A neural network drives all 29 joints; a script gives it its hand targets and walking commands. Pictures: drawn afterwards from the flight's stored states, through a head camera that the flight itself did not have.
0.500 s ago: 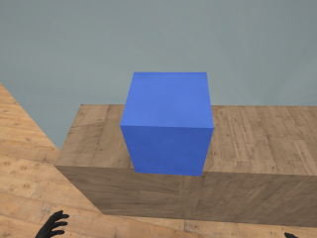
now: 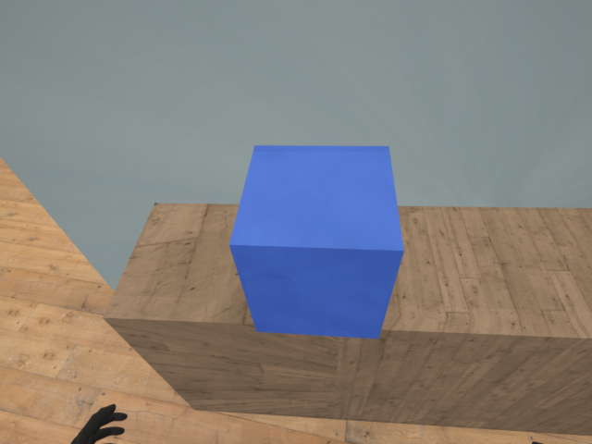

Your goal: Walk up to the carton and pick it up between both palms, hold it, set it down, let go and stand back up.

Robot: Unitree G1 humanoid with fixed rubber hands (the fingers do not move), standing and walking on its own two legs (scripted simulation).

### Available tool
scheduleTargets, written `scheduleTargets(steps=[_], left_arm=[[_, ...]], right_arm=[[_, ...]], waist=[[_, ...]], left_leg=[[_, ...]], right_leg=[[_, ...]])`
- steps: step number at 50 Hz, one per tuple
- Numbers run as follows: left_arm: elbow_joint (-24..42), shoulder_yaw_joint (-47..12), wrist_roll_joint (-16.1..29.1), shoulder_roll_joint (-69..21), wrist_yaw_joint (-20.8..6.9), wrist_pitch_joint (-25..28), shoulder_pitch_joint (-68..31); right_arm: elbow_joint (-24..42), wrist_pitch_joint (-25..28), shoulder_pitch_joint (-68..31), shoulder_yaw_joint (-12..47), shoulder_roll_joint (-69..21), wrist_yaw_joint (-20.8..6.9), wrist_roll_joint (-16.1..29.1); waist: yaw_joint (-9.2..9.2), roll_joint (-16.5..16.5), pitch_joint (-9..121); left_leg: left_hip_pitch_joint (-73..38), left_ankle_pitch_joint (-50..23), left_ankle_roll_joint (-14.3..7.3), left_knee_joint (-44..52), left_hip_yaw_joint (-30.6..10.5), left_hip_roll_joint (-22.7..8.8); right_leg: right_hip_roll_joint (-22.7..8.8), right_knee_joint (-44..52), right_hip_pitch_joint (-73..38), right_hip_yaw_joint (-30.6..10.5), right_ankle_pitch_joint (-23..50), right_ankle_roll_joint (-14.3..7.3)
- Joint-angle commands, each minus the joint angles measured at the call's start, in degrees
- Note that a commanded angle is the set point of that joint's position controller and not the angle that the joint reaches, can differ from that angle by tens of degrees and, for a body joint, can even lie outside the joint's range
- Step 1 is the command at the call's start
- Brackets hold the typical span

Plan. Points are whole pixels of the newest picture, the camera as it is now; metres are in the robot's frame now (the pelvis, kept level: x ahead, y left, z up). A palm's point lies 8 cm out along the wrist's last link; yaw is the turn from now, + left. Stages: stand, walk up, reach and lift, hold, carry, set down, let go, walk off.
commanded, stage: walk up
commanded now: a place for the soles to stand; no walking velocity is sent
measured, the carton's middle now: (318, 245) +0.42 -0.02 +0.00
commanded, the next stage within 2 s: reach and lift in 0.40 s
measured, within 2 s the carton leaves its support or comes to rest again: neither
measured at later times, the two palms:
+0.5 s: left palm out of the picture +0.13 +0.32 -0.08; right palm out of the picture +0.10 -0.31 -0.10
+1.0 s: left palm (108, 432) +0.17 +0.27 -0.04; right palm (532, 426) +0.16 -0.28 -0.07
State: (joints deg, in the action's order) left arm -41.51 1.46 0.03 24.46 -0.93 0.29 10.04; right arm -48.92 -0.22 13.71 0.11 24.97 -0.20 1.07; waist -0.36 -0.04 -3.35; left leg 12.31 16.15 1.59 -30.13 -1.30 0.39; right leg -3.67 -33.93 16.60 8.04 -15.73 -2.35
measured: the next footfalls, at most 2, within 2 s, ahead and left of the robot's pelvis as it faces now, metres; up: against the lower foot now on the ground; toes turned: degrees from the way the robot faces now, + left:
none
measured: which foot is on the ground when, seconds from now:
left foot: down 0.00-1.00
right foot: down 0.00-1.00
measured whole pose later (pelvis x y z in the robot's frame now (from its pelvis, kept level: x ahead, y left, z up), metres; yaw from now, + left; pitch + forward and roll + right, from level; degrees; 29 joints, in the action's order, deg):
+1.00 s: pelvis +0.00 -0.01 +0.00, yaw -1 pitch -3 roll +2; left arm -23.7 5.9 0.3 19.3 -1.1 -14.0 9.9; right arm -40.9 12.1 7.8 -2.5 17.2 -0.9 -1.3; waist -0.4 0.5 -4.7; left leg 10.4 15.8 1.8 -29.0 -1.2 -1.0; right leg -2.2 -32.7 14.9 8.0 -15.1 -2.4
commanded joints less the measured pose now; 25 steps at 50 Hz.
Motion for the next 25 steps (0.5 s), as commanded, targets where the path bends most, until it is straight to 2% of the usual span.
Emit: scheduleTargets(steps=[1, 2, 3, 4, 5, 6, 7, 8, 9, 10, 11, 12, 13, 14, 15, 16, 17, 18, 19, 20, 21, 22, 23, 24, 25], left_arm=[[0.56, 2.62, 0.7, 11.16, 0.64, 1.68, -3.08], [-0.27, 2.59, 0.64, 10.39, 0.94, 1.87, -2.46], [0.12, 2.52, 0.75, 10.3, 0.65, 1.92, -2.09], [0.79, 2.54, 0.71, 9.92, 0.75, 1.85, -4.29], [0.52, 2.76, 0.89, 10.59, 0.65, 1.5, -4.48], [0.09, 2.65, 0.62, 10.4, 0.71, 1.08, -3.29], [-0.71, 2.31, 0.97, 9.8, 0.54, 1.52, -3.26], [-0.07, 2.71, 0.46, 10.32, 0.58, 1.66, -4.45], [0.11, 3.06, 0.2, 9.58, 0.77, 1.63, -4.23], [-0.39, 2.66, 0.46, 10.19, 0.65, 1.55, -3.4], [-0.57, 2.38, 0.28, 10.48, 0.39, 1.52, -2.04], [-0.51, 2.46, 0.48, 9.67, 0.63, 1.35, -2.34], [0.13, 2.39, 0.67, 10.09, 0.54, 1.45, -3.79], [-0.42, 2.31, 0.49, 10.21, 0.42, 1.48, -4.87], [-0.12, 2.62, 0.66, 10.32, 0.34, 1.04, -4.65], [-0.4, 2.74, 0.35, 9.99, 0.4, 1.5, -4.36], [0.52, 2.78, 0.75, 10.16, 0.46, 1.55, -3.73], [-0.13, 2.56, 0.98, 10.93, 0.46, 1.53, -4.39], [-0.27, 3.12, 0.49, 10.65, 0.5, 1.38, -2.65], [-1.05, 3.09, 0.55, 11.11, 0.65, 1.34, -3.07], [11.22, 4.73, 0.37, 9.51, 1.57, -10.65, -19.18], [12.88, 3.45, -0.13, 7.38, 3.24, -15.19, -15.82], [15.03, 3.69, -0.48, 5.93, 3.55, -18.25, -14.47], [16.02, 5.07, -1.61, 5.05, 2.93, -20.6, -12.43], [18.63, 4.95, -1.5, 4.21, 3.16, -21.35, -12.35]], right_arm=[[1.86, 1.61, -5.44, -1.57, 9.16, 0.11, -0.16], [0.93, 1.43, -5.07, -2.11, 8.82, -0.1, -0.7], [1.05, 1.64, -3.94, -1.83, 8.78, -0.04, -0.46], [1.18, 1.65, -4.22, -1.44, 7.61, -0.16, -0.06], [1.68, 1.69, -5.18, -1.32, 8.52, -0.02, 0.12], [2.38, 1.68, -4.67, -1.68, 8.47, 0.18, -0.25], [0.99, 1.55, -5.7, -1.53, 8.57, 0.29, -0.4], [1.24, 1.6, -4.84, -1.49, 8.03, 0.11, -0.18], [1.54, 1.36, -5.85, -1.69, 8.11, 0.14, -0.55], [1.63, 1.46, -5.3, -2.14, 9.27, 0.1, -0.66], [2.14, 1.55, -5.47, -2.46, 9.49, 0.06, -0.88], [1.96, 1.54, -5.84, -2.04, 8.92, -0.01, -0.73], [1.65, 1.75, -5.28, -1.77, 8.64, 0.1, -0.16], [1.22, 1.67, -5.18, -1.79, 9.07, -0.15, -0.37], [0.98, 1.55, -4.46, -1.91, 8.75, -0.11, -0.19], [1.28, 1.25, -4.8, -2.35, 8.88, -0.05, -0.28], [0.74, 1.34, -4.49, -1.3, 7.87, 0.26, 0.4], [1.24, 1.31, -5.63, -1.78, 9.27, -0.12, -0.07], [0.89, 1.46, -4.01, -1.96, 8.12, -0.15, 0.09], [1.33, 1.31, -4.69, -1.68, 8.4, 0.14, -0.11], [2.86, 12.77, -21.39, -10.6, 0.85, -2.19, -9.91], [1.33, 14.8, -20.17, -11.52, 3.72, -3.37, -8.88], [0.32, 14.63, -17.59, -11.66, 3.8, -4.29, -7.67], [-1.43, 14.25, -15.54, -13.77, 6.32, -3.99, -8.29], [-1.7, 14.25, -15.64, -11.97, 5.11, -4.25, -6.8]], waist=[[-0.46, 4.47, 8.1], [-1.14, 3.6, 6.03], [-0.64, 2.3, 8.12], [-0.23, 2.85, 7.19], [-0.52, 1.89, 9.55], [-0.44, 0.1, 9.01], [-1.29, 0.99, 6.74], [-0.58, 4.11, 6.32], [-1.39, 5.34, 6.06], [-0.84, 2.76, 7.25], [-1.84, 2.13, 6.86], [-0.67, 1.41, 8.3], [-0.17, 2.5, 6.53], [-0.19, 5.99, 6.45], [-0.18, 4.18, 4.9], [-0.72, 4.62, 6.01], [-0.99, 3.51, 7.03], [-0.59, 0.82, 5.86], [-0.93, 1.07, 9.06], [-1.0, 4.48, 7.72], [0.21, 3.81, 1.89], [0.31, 1.28, 0.58], [1.12, 1.68, 0.62], [0.92, 1.34, 1.75], [0.22, 1.71, 0.55]], left_leg=[[-0.81, -10.24, -3.29, 4.35, -3.54, -5.93], [-0.23, -9.55, -3.25, 4.41, -3.22, -5.68], [-0.81, -11.57, -3.75, 4.39, -3.82, -6.62], [0.37, -13.27, -3.59, 4.33, -3.98, -6.38], [-0.89, -14.74, -3.07, 4.63, -4.49, -6.89], [-0.04, -13.72, -3.44, 4.02, -3.9, -6.61], [1.9, -12.75, -3.39, 4.77, -3.86, -6.26], [2.33, -12.76, -3.39, 4.93, -4.71, -6.67], [2.6, -10.26, -3.53, 5.46, -4.18, -5.92], [-1.23, -9.35, -3.33, 5.2, -3.6, -5.67], [-0.57, -10.3, -2.87, 4.99, -4.0, -5.93], [-1.52, -10.01, -3.92, 4.57, -3.49, -5.93], [-0.17, -8.87, -4.46, 5.36, -4.35, -6.24], [-0.47, -8.54, -4.3, 6.18, -4.51, -5.97], [0.76, -11.09, -3.83, 5.64, -4.27, -6.27], [-0.79, -10.23, -3.16, 5.17, -4.13, -5.86], [-0.02, -9.43, -3.48, 5.27, -4.25, -6.51], [0.14, -10.12, -2.82, 4.93, -3.87, -5.99], [0.34, -10.93, -3.7, 5.08, -3.63, -6.2], [0.33, -8.9, -3.36, 4.66, -4.12, -5.49], [9.28, 1.41, 0.79, 0.88, 3.19, -0.16], [14.93, 6.49, -1.34, -0.29, 2.62, -1.88], [16.5, 8.88, -3.68, -0.07, 2.46, -2.3], [15.89, 8.25, -4.04, 1.01, 2.38, -3.63], [15.78, 6.41, -3.93, 2.01, 2.96, -3.81]], right_leg=[[-9.33, 15.68, -10.83, -9.28, 4.45, -0.25], [-10.39, 15.27, -9.94, -9.8, 5.42, -0.59], [-10.34, 13.94, -10.84, -8.77, 8.46, -0.78], [-8.82, 13.41, -10.84, -7.45, 7.35, -0.07], [-8.77, 12.94, -11.52, -7.68, 7.7, 0.49], [-9.18, 13.87, -12.53, -8.73, 6.12, 0.04], [-9.55, 13.4, -12.19, -8.79, 6.1, 0.05], [-9.43, 13.86, -12.39, -8.53, 7.95, -0.01], [-9.67, 14.29, -11.95, -9.02, 4.11, -0.37], [-10.48, 14.77, -10.52, -9.29, 2.99, -0.74], [-10.63, 14.7, -9.47, -9.54, 3.87, -0.29], [-9.86, 15.71, -8.82, -9.73, 3.28, -0.73], [-9.73, 15.1, -7.97, -9.53, 1.43, -0.23], [-8.23, 15.91, -7.82, -8.15, 0.26, 0.39], [-7.79, 15.56, -8.25, -7.61, 0.73, 0.74], [-9.54, 15.72, -8.07, -9.49, 0.54, 0.29], [-9.8, 15.55, -9.82, -9.81, 1.74, 0.39], [-9.07, 14.82, -8.96, -9.0, 4.39, 0.02], [-10.36, 14.19, -12.14, -9.27, 3.72, -0.21], [-10.07, 16.01, -11.11, -10.32, 1.96, -0.51], [2.75, 4.99, -2.6, -4.05, -4.14, 0.09], [3.04, 0.47, -5.22, -4.15, -5.62, -2.18], [2.75, -1.06, -6.56, -4.6, -5.73, -1.81], [3.23, -1.76, -10.18, -4.82, -2.66, -1.12], [3.65, -1.48, -12.31, -5.0, 0.14, -0.73]])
